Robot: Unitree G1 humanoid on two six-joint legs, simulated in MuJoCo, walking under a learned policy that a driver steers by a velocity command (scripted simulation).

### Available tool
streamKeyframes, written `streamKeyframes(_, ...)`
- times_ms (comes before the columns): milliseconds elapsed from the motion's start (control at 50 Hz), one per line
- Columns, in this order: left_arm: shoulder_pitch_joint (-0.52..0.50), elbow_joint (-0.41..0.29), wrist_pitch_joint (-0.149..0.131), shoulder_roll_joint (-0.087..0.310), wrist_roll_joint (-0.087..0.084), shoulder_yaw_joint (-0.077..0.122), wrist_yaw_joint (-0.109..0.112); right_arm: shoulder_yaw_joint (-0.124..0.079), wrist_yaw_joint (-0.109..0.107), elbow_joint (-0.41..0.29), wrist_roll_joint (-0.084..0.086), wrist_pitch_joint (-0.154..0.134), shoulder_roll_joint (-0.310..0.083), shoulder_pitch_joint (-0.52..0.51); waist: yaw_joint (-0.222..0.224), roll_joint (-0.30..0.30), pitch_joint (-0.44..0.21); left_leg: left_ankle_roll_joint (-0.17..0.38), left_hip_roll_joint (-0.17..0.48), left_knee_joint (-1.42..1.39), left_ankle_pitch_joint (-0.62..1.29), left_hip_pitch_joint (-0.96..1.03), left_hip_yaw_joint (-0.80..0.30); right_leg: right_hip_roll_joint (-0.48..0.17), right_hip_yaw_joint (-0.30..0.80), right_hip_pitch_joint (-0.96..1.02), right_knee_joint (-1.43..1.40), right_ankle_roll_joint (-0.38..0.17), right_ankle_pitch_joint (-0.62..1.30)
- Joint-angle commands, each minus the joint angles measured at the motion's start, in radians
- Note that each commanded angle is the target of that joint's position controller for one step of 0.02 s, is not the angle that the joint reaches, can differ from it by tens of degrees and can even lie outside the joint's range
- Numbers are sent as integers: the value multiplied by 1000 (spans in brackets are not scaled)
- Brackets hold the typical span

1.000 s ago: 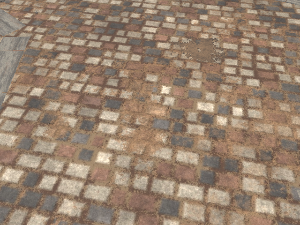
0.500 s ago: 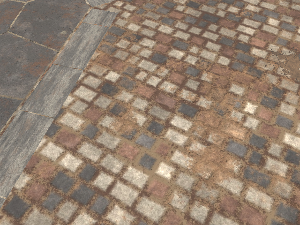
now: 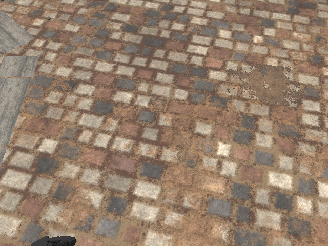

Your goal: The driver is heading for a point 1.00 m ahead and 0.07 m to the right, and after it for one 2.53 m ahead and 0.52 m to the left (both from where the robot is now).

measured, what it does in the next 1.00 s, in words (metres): walks ahead: left foot, then right foot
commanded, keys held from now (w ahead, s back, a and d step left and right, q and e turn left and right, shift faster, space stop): w+e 0.46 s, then w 0.12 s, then w+q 0.20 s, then q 0.22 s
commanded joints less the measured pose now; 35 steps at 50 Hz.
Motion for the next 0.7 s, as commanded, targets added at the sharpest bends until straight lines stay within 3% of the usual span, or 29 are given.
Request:
streamKeyframes(20, 323, -11, -1, 183, 9, 69, 29, -14, 35, -167, 45, -91, -149, -89, 174, -90, -318, 1, 14, 535, 20, -723, -228, -358, 719, 900, -282, -268, -82)
streamKeyframes(40, 256, -23, -1, 169, 7, 64, 31, -4, 34, -187, 38, -103, -131, -128, 132, 17, -219, 7, 56, 440, 86, -705, -213, -319, 610, 745, -294, -237, 6)
streamKeyframes(60, 193, -36, 1, 151, 6, 58, 32, -8, 29, -186, 16, -104, -126, -142, 88, 66, -134, -3, 81, 344, 112, -662, -195, -277, 528, 602, -314, -217, 127)
streamKeyframes(80, 156, -48, 1, 134, 17, 50, 35, -13, 28, -184, 4, -94, -131, -121, 51, 41, -109, -16, 100, 304, 133, -594, -195, -250, 476, 502, -341, -215, 204)
streamKeyframes(100, 132, -52, 2, 133, 18, 49, 37, -14, 27, -181, -1, -82, -127, -99, 27, 19, -90, -35, 105, 264, 140, -560, -187, -232, 454, 437, -365, -218, 231)
streamKeyframes(160, 124, -33, 1, 162, 8, 57, 52, 2, 18, -183, -8, -56, -85, -106, 12, -10, -50, -95, 105, 82, 194, -506, -138, -189, 349, 275, -391, -207, 305)
streamKeyframes(220, 149, -10, 14, 189, -1, 67, 68, 20, 21, -207, -8, -56, -46, -230, 62, -51, -41, -112, 59, -182, 445, -399, -113, -111, 267, 184, -369, -140, 197)
streamKeyframes(280, 210, 17, 27, 197, -8, 71, 70, 9, 28, -223, 13, -65, -70, -302, 101, -78, -62, -105, 19, -322, 553, -335, -134, -128, 330, 225, -327, -101, 70)
streamKeyframes(340, 211, 22, 30, 182, -9, 69, 71, -17, 31, -222, 22, -75, -118, -282, 73, -110, -70, -66, 28, -384, 474, -298, -177, -174, 437, 312, -237, -68, -21)
streamKeyframes(380, 196, 17, 33, 148, -2, 61, 69, -40, 26, -195, 20, -82, -140, -174, 9, -119, -95, -18, 34, -429, 417, -152, -157, -146, 444, 301, -130, -29, -20)
streamKeyframes(400, 201, 6, 30, 88, 6, 40, 64, -56, 19, -187, 4, -88, -178, -60, -44, -59, -189, 37, 143, -431, 362, 39, -250, -90, 385, 237, 78, 8, -69)
streamKeyframes(420, 313, -16, 22, 6, 4, 14, 63, -75, 14, -177, -15, -79, -261, 38, -18, 194, -323, 163, 375, -495, 218, 359, -618, 46, 244, -32, 421, 78, -404)
streamKeyframes(440, 354, -29, 17, 70, -22, 19, 63, -80, 26, -146, 3, -68, -252, 85, -11, 353, -338, 240, 470, -601, -96, 404, -956, 7, 214, -248, 634, 98, -466)
streamKeyframes(460, 282, -12, 23, 153, -27, 41, 66, -60, 24, -168, 10, -65, -167, 29, -38, 203, -211, 202, 421, -631, -189, 301, -844, -45, 230, -293, 713, 108, -363)
streamKeyframes(480, 200, -23, 29, 167, -12, 47, 67, -48, 23, -165, 8, -59, -131, -8, -42, 129, -124, 166, 370, -629, -72, 186, -675, -72, 193, -279, 708, 111, -281)
streamKeyframes(500, 160, -30, 29, 150, 2, 45, 67, -39, 24, -159, 0, -56, -106, -38, -28, 94, -75, 156, 321, -638, 72, 87, -557, -96, 187, -244, 665, 111, -225)
streamKeyframes(540, 152, -35, 30, 112, -2, 42, 60, -29, 23, -138, -7, -60, -76, -58, 5, 132, -35, 154, 258, -679, 230, -15, -413, -128, 180, -169, 584, 106, -173)
streamKeyframes(580, 152, -28, 32, 78, -1, 33, 55, -31, 25, -113, 4, -68, -74, -45, 15, 131, -37, 178, 248, -708, 326, -28, -344, -127, 161, -151, 511, 108, -163)
streamKeyframes(640, 67, -54, 18, 44, 20, 13, 50, -39, 25, -81, 21, -64, -113, -28, 12, 92, -22, 215, 251, -737, 455, -21, -307, -148, 116, -161, 311, 119, -88)
streamKeyframes(700, -32, -65, -5, 26, 16, 0, 37, -45, 22, -60, 34, -48, -144, -7, -20, 88, -8, 197, 214, -735, 491, -51, -244, -122, 82, -68, 87, 133, 46)
Next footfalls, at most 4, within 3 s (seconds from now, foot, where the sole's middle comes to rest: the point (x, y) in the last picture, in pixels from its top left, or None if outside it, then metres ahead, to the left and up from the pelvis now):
0.40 left None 0.43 0.12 -0.75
0.86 right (213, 207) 0.58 -0.20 -0.75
1.30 left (150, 192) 0.65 0.06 -0.75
1.72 right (207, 192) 0.65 -0.18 -0.75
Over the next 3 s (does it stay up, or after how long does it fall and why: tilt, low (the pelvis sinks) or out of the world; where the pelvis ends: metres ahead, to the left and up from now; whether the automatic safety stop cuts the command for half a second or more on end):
stays up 0.76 -0.14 0.02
